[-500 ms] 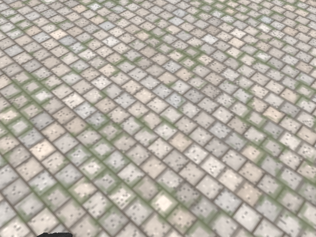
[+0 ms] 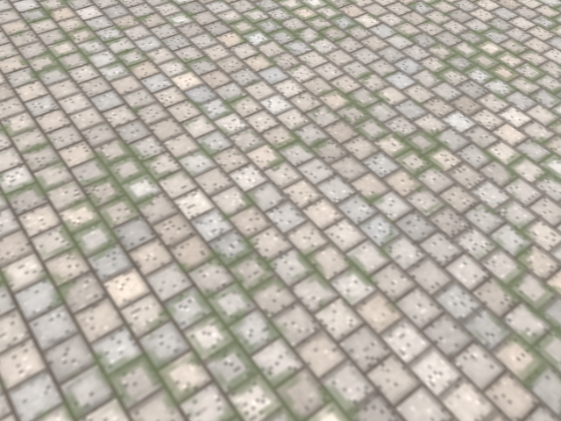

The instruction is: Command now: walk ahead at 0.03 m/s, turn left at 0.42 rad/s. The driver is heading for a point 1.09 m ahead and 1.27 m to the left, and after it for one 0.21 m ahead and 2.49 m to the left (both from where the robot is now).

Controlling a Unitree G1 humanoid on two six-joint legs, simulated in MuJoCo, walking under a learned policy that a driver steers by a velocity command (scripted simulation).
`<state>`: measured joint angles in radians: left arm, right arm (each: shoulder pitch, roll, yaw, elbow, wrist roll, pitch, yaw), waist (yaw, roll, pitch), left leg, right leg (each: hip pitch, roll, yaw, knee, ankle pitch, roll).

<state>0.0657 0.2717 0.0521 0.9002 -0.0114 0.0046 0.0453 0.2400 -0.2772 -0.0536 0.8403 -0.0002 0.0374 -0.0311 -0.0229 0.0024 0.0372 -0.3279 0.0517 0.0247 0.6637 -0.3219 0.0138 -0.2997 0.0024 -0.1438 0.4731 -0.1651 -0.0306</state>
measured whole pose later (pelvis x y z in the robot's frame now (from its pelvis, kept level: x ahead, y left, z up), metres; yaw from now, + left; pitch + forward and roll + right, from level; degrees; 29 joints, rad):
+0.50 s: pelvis +0.04 -0.02 +0.01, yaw +17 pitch +2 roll -1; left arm 0.06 0.30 0.08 0.88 -0.01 -0.02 0.01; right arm 0.17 -0.33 -0.08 0.71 0.02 0.04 -0.04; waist -0.02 0.02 0.04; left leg -0.31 -0.10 -0.22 0.55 -0.29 0.01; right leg -0.25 0.03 0.06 0.44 -0.21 0.03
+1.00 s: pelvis +0.03 +0.02 +0.00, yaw +34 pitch +1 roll -1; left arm 0.10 0.35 0.08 0.85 0.00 0.01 0.01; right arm 0.16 -0.32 -0.07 0.60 0.00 0.04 0.01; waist 0.02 -0.03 0.09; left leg -0.32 -0.01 0.01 0.57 -0.27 0.04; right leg -0.35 -0.08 -0.06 0.90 -0.53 0.05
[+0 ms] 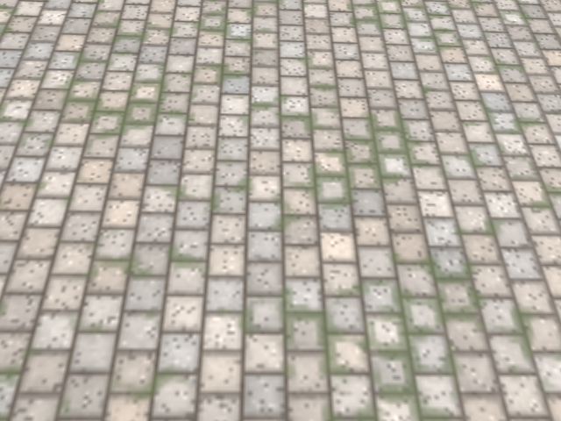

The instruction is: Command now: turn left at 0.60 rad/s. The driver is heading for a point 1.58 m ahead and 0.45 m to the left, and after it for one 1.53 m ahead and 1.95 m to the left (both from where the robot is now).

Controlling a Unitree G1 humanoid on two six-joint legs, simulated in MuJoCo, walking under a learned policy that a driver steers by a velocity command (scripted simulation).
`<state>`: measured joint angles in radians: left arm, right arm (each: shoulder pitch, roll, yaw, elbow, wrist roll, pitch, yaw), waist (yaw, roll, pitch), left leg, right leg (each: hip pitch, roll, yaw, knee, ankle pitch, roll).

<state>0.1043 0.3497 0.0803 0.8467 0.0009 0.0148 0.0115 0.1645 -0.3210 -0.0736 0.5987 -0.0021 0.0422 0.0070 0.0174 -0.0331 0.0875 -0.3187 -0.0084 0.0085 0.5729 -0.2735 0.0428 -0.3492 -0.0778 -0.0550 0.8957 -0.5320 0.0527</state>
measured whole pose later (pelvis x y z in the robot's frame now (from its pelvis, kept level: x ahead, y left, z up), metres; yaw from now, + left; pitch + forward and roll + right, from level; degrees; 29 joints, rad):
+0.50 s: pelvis +0.02 -0.02 +0.00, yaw +18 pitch +1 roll -1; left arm 0.13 0.31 0.07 0.77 0.02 -0.02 0.00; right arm 0.17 -0.35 -0.08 0.58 0.01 0.04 -0.02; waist -0.01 0.05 0.04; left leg -0.42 -0.12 -0.19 0.84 -0.49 -0.01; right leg -0.26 0.03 0.04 0.49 -0.25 -0.01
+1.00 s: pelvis +0.01 +0.03 +0.01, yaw +30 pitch +1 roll -1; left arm 0.18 0.34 0.07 0.80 -0.01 0.03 0.01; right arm 0.14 -0.25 -0.03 0.60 -0.02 0.00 0.00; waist 0.03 -0.06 0.06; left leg -0.25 -0.01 0.03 0.49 -0.25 0.04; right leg -0.40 -0.07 -0.01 0.96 -0.49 0.08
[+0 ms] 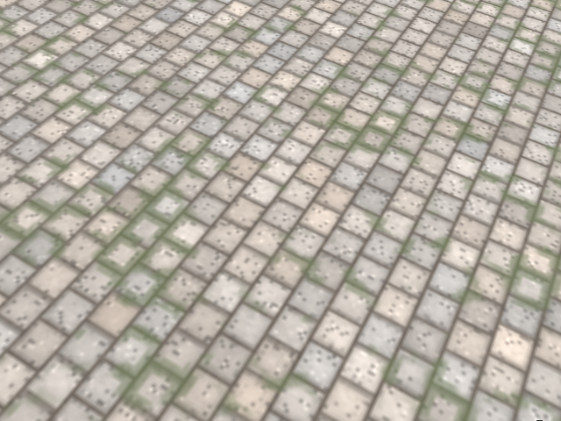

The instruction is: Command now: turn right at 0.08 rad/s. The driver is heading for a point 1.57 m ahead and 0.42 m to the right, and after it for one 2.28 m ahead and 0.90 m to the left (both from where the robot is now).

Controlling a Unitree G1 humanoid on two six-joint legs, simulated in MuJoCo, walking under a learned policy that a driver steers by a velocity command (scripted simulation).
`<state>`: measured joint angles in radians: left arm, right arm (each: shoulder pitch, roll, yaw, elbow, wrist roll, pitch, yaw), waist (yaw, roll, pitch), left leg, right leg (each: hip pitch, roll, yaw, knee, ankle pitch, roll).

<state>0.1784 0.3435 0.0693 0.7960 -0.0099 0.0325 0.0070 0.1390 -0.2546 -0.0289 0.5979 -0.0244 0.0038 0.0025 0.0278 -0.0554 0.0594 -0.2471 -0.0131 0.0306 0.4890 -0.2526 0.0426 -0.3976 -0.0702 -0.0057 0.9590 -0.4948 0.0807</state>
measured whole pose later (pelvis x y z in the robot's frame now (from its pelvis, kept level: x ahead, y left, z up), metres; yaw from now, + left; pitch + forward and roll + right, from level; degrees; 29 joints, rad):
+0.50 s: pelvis +0.04 -0.05 +0.00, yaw -16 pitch +1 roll +2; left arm 0.34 0.29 0.06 0.76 -0.02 -0.03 -0.02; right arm 0.16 -0.33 -0.09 0.74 0.02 -0.05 0.03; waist 0.01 0.04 0.02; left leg -0.44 0.03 0.03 1.02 -0.42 0.01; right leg -0.16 0.02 -0.02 0.49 -0.35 -0.07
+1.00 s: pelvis +0.29 -0.11 +0.00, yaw -27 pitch +1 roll +2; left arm 0.29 0.30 0.04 0.71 -0.02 -0.06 0.01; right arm 0.21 -0.29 -0.06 0.77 0.00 -0.10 0.04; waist -0.01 -0.03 0.05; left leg -0.32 -0.07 0.00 0.44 -0.14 0.05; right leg -0.39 -0.01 0.08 1.19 -0.39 -0.03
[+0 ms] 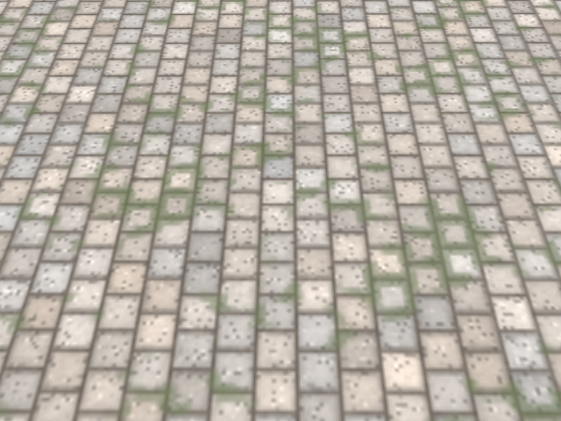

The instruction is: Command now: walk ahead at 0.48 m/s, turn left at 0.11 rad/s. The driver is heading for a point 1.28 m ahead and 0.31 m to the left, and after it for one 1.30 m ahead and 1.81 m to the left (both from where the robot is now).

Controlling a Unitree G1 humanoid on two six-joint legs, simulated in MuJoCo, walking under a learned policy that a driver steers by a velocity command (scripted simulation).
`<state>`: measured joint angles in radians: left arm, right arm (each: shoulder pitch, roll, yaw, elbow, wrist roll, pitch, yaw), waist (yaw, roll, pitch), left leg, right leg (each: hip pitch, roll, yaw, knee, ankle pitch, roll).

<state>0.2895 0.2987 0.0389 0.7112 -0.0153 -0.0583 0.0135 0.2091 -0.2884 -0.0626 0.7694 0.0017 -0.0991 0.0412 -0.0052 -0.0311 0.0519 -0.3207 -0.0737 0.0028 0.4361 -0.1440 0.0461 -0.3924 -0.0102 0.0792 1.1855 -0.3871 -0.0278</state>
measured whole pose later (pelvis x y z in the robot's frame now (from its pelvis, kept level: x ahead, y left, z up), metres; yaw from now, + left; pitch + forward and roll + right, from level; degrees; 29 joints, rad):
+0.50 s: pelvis +0.26 -0.05 +0.01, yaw +15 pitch +0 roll -1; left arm 0.30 0.26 0.05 0.71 0.01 -0.10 -0.01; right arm 0.25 -0.33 -0.08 0.72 0.03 -0.02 0.01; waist 0.03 0.06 0.02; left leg -0.59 0.06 -0.07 1.13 -0.25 -0.01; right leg -0.17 0.01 -0.09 0.36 -0.20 -0.03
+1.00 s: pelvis +0.49 +0.10 +0.01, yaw +31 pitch +1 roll +1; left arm 0.21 0.31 0.05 0.71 -0.01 -0.09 0.00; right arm 0.25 -0.28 -0.06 0.70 0.00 -0.06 0.03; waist -0.01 -0.03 0.06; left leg -0.24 -0.10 0.01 0.40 -0.17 0.10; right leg -0.57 -0.12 0.04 1.12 -0.30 0.03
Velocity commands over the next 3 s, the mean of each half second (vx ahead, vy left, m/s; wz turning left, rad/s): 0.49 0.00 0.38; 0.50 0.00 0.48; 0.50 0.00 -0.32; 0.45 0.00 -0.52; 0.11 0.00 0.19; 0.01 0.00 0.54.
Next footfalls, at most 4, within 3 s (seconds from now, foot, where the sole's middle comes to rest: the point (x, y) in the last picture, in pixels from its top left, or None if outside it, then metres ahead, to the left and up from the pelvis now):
0.28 right None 0.32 -0.14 -0.77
0.80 left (216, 392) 0.52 0.18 -0.77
1.34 right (242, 256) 0.90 0.14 -0.77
1.82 left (157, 200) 1.10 0.40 -0.77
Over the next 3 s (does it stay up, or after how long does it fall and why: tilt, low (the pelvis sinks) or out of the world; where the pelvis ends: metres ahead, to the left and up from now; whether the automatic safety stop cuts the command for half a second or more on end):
stays up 1.11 0.32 0.01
